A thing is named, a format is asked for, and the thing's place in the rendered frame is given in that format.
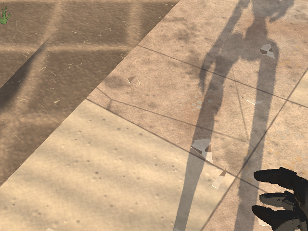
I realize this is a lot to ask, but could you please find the robot right hand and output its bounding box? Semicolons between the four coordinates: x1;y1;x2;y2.
251;167;308;231

